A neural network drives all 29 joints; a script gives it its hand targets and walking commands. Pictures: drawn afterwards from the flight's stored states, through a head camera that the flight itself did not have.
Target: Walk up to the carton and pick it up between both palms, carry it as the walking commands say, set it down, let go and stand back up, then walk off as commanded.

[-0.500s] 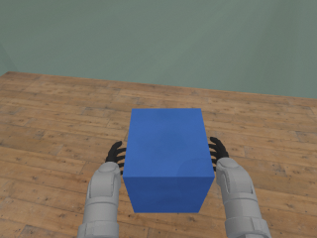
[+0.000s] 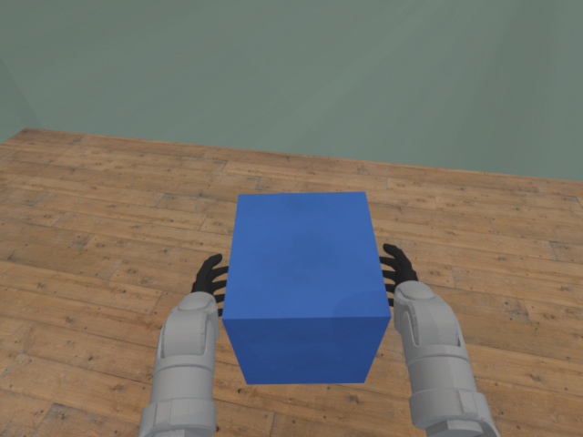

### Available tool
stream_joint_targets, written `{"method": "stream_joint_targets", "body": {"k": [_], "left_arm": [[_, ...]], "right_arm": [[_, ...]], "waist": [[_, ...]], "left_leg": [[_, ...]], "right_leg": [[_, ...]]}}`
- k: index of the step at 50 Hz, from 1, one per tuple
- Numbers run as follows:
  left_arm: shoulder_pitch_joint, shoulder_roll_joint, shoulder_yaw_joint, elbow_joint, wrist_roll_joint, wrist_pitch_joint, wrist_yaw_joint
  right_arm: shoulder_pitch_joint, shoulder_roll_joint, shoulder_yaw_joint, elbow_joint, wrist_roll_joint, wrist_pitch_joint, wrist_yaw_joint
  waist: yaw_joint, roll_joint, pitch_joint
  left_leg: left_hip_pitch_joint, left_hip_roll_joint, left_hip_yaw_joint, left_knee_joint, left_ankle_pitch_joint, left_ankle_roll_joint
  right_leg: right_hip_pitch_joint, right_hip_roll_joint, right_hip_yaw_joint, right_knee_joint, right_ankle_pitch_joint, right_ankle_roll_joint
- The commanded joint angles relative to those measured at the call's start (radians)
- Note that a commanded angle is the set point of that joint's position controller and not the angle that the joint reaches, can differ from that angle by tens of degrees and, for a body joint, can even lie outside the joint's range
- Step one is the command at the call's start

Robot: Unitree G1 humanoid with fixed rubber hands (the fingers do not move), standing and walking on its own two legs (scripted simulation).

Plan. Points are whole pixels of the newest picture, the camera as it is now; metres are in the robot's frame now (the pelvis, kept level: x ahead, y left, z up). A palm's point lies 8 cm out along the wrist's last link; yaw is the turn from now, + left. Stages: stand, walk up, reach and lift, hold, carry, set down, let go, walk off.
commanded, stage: carry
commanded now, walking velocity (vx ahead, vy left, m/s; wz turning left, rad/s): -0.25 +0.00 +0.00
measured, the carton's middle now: (303, 292) +0.34 +0.01 +0.00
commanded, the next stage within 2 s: none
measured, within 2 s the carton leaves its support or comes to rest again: neither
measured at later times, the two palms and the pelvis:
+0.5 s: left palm (205, 357) +0.20 +0.13 +0.06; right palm (450, 375) +0.17 -0.16 +0.07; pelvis -0.10 +0.02 -0.02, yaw -4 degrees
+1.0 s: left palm out of the picture +0.02 +0.12 +0.06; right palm out of the picture -0.02 -0.16 +0.05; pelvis -0.26 +0.03 -0.01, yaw -7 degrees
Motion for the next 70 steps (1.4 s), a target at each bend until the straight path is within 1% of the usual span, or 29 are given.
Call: {"method": "stream_joint_targets", "body": {"k": [1, 3, 6, 10, 11, 14, 19, 24, 25, 26, 27, 28, 31, 37, 39, 42, 43, 45, 47, 50, 55, 57, 58, 59, 60, 64, 65, 68, 70], "left_arm": [[-0.640, -0.944, -0.677, -0.215, -0.349, -0.008, -0.219], [-0.603, -0.944, -0.703, -0.264, -0.377, 0.044, -0.203], [-0.578, -0.911, -0.763, -0.344, -0.442, 0.141, -0.182], [-0.601, -0.924, -0.799, -0.445, -0.522, 0.250, -0.174], [-0.561, -0.926, -0.790, -0.440, -0.528, 0.273, -0.177], [-0.481, -0.906, -0.786, -0.513, -0.534, 0.322, -0.164], [-0.480, -0.873, -0.785, -0.645, -0.501, 0.371, -0.137], [-0.394, -0.899, -0.797, -0.662, -0.489, 0.405, -0.134], [-0.345, -0.896, -0.791, -0.613, -0.476, 0.417, -0.132], [-0.353, -0.892, -0.802, -0.609, -0.484, 0.418, -0.140], [-0.410, -0.899, -0.812, -0.640, -0.506, 0.415, -0.150], [-0.522, -0.926, -0.826, -0.661, -0.544, 0.414, -0.149], [-0.514, -0.961, -0.843, -0.639, -0.579, 0.406, -0.170], [-0.448, -0.935, -0.847, -0.570, -0.580, 0.445, -0.174], [-0.483, -0.915, -0.851, -0.607, -0.578, 0.446, -0.177], [-0.453, -0.936, -0.833, -0.562, -0.557, 0.441, -0.185], [-0.437, -0.924, -0.823, -0.559, -0.547, 0.436, -0.187], [-0.476, -0.947, -0.825, -0.583, -0.568, 0.418, -0.190], [-0.542, -0.960, -0.827, -0.649, -0.562, 0.392, -0.178], [-0.509, -0.966, -0.803, -0.695, -0.530, 0.391, -0.159], [-0.272, -0.894, -0.756, -0.583, -0.440, 0.408, -0.130], [-0.236, -0.908, -0.765, -0.535, -0.433, 0.410, -0.137], [-0.279, -0.919, -0.786, -0.543, -0.446, 0.410, -0.138], [-0.359, -0.931, -0.812, -0.592, -0.470, 0.399, -0.145], [-0.446, -0.959, -0.832, -0.646, -0.512, 0.399, -0.149], [-0.527, -0.954, -0.858, -0.639, -0.569, 0.412, -0.174], [-0.545, -0.955, -0.865, -0.628, -0.578, 0.423, -0.178], [-0.527, -0.935, -0.856, -0.567, -0.585, 0.443, -0.195], [-0.527, -0.927, -0.828, -0.513, -0.579, 0.451, -0.204]], "right_arm": [[-0.513, 0.989, 0.625, -0.108, 0.323, -0.001, 0.220], [-0.535, 0.978, 0.664, -0.174, 0.358, 0.044, 0.208], [-0.450, 0.919, 0.700, -0.253, 0.412, 0.125, 0.182], [-0.447, 0.918, 0.745, -0.366, 0.465, 0.238, 0.164], [-0.485, 0.911, 0.768, -0.439, 0.491, 0.252, 0.161], [-0.473, 0.918, 0.793, -0.537, 0.553, 0.314, 0.168], [-0.445, 0.955, 0.816, -0.541, 0.614, 0.378, 0.185], [-0.371, 0.964, 0.812, -0.539, 0.622, 0.410, 0.191], [-0.365, 0.940, 0.809, -0.542, 0.613, 0.414, 0.196], [-0.359, 0.932, 0.784, -0.523, 0.595, 0.410, 0.197], [-0.363, 0.932, 0.799, -0.569, 0.576, 0.405, 0.197], [-0.394, 0.974, 0.780, -0.525, 0.584, 0.403, 0.201], [-0.402, 0.961, 0.780, -0.572, 0.577, 0.406, 0.198], [-0.311, 0.917, 0.726, -0.526, 0.501, 0.422, 0.175], [-0.247, 0.916, 0.713, -0.475, 0.472, 0.424, 0.183], [-0.239, 0.913, 0.713, -0.463, 0.458, 0.416, 0.181], [-0.238, 0.924, 0.728, -0.468, 0.464, 0.416, 0.185], [-0.349, 0.964, 0.775, -0.520, 0.513, 0.402, 0.185], [-0.523, 0.985, 0.815, -0.634, 0.585, 0.388, 0.197], [-0.574, 0.995, 0.858, -0.694, 0.645, 0.385, 0.199], [-0.318, 0.938, 0.832, -0.552, 0.618, 0.425, 0.199], [-0.336, 0.912, 0.817, -0.542, 0.597, 0.420, 0.210], [-0.301, 0.917, 0.791, -0.489, 0.576, 0.416, 0.214], [-0.328, 0.947, 0.791, -0.509, 0.577, 0.399, 0.214], [-0.360, 0.962, 0.786, -0.517, 0.570, 0.393, 0.216], [-0.418, 0.956, 0.765, -0.534, 0.569, 0.401, 0.207], [-0.432, 0.933, 0.747, -0.538, 0.555, 0.402, 0.203], [-0.350, 0.912, 0.712, -0.445, 0.502, 0.417, 0.189], [-0.355, 0.914, 0.709, -0.425, 0.484, 0.424, 0.188]], "waist": [[-0.012, -0.052, -0.341], [-0.013, -0.024, -0.404], [-0.009, 0.140, -0.450], [-0.005, 0.119, -0.407], [-0.005, 0.063, -0.439], [0.015, -0.274, -0.466], [0.008, -0.179, -0.446], [0.009, -0.129, -0.498], [0.002, -0.030, -0.477], [0.004, 0.211, -0.445], [-0.003, 0.270, -0.395], [-0.015, 0.274, -0.400], [-0.017, 0.037, -0.350], [-0.017, 0.144, -0.355], [-0.016, 0.260, -0.395], [-0.011, 0.208, -0.444], [-0.017, 0.021, -0.425], [-0.003, -0.300, -0.389], [0.007, -0.212, -0.361], [0.004, -0.139, -0.350], [0.002, -0.208, -0.478], [0.010, -0.087, -0.505], [0.018, 0.138, -0.449], [0.008, 0.207, -0.438], [0.005, 0.169, -0.415], [-0.006, 0.106, -0.289], [-0.005, 0.175, -0.267], [0.002, 0.146, -0.268], [0.004, 0.044, -0.232]], "left_leg": [[-0.049, 0.151, -0.026, 0.103, 0.190, 0.042], [-0.040, 0.196, -0.045, 0.138, 0.406, 0.061], [0.045, 0.276, -0.087, 0.129, 0.717, 0.125], [-0.144, 0.233, -0.056, 0.101, 0.401, 0.115], [-0.192, 0.200, -0.028, 0.138, 0.279, 0.097], [-0.358, -0.022, 0.158, 0.464, -0.370, 0.011], [-0.315, 0.006, 0.143, 0.457, -0.227, 0.014], [-0.051, -0.009, 0.171, -0.011, -0.126, 0.040], [0.038, 0.088, 0.042, -0.132, -0.108, 0.060], [0.069, 0.309, -0.211, -0.218, -0.085, 0.129], [0.018, 0.472, -0.304, -0.136, 0.288, 0.236], [-0.097, 0.447, -0.168, -0.040, 0.402, 0.285], [-0.157, 0.322, 0.014, -0.046, 0.368, 0.230], [-0.024, 0.309, -0.050, -0.040, 0.375, 0.210], [0.033, 0.305, -0.041, -0.021, 0.389, 0.198], [-0.045, 0.235, 0.016, 0.082, 0.359, 0.105], [-0.202, 0.166, 0.053, 0.133, 0.226, 0.059], [-0.482, 0.039, 0.177, 0.443, -0.332, 0.007], [-0.422, 0.043, 0.104, 0.715, -0.308, 0.019], [-0.388, 0.053, 0.152, 0.603, -0.181, -0.016], [-0.223, 0.024, 0.206, -0.029, -0.151, -0.011], [0.032, 0.188, 0.054, -0.145, 0.057, -0.005], [0.059, 0.318, -0.092, -0.094, 0.368, 0.037], [0.067, 0.355, -0.114, -0.066, 0.436, 0.089], [-0.073, 0.307, -0.006, 0.001, 0.392, 0.102], [-0.286, 0.232, 0.021, -0.156, -0.268, 0.070], [-0.318, 0.240, 0.017, -0.172, -0.336, 0.070], [-0.353, 0.191, 0.057, -0.133, -0.413, 0.051], [-0.391, 0.157, 0.088, -0.068, -0.492, 0.038]], "right_leg": [[-0.145, -0.186, 0.140, 0.079, 0.284, -0.024], [-0.156, -0.158, 0.089, 0.186, 0.418, -0.006], [-0.268, -0.082, 0.014, 0.274, 0.209, 0.033], [-0.202, -0.084, 0.001, 0.192, 0.123, 0.011], [-0.142, -0.109, 0.031, 0.154, 0.221, -0.006], [-0.074, -0.395, 0.412, -0.076, 0.512, -0.168], [-0.142, -0.313, 0.264, -0.097, 0.288, -0.107], [-0.185, -0.224, 0.184, -0.066, 0.085, -0.067], [-0.296, -0.180, 0.135, -0.003, -0.026, -0.022], [-0.404, -0.084, 0.030, 0.166, -0.135, 0.028], [-0.509, -0.015, -0.086, 0.396, -0.283, 0.065], [-0.438, -0.116, -0.028, 0.550, -0.277, 0.043], [-0.456, -0.046, -0.064, 0.758, -0.204, 0.043], [-0.445, -0.057, -0.122, 0.460, -0.260, 0.072], [-0.366, -0.054, -0.127, 0.250, -0.270, 0.062], [-0.108, -0.125, -0.055, -0.106, -0.009, 0.056], [-0.007, -0.216, 0.062, -0.100, 0.166, 0.031], [0.037, -0.480, 0.220, -0.045, 0.637, -0.141], [-0.156, -0.431, 0.162, -0.091, 0.446, -0.201], [-0.183, -0.293, 0.027, -0.128, -0.018, -0.096], [0.024, -0.295, 0.063, 0.024, 0.249, -0.111], [-0.131, -0.235, 0.047, 0.098, 0.229, -0.031], [-0.251, -0.173, -0.014, 0.123, 0.083, 0.029], [-0.306, -0.149, -0.056, 0.091, -0.103, 0.060], [-0.201, -0.173, -0.068, 0.102, -0.073, 0.054], [-0.162, -0.119, -0.107, 0.172, -0.031, 0.030], [-0.159, -0.120, -0.106, 0.182, -0.046, 0.031], [-0.132, -0.116, -0.089, 0.118, -0.076, 0.033], [-0.173, -0.131, -0.039, 0.022, -0.231, 0.030]]}}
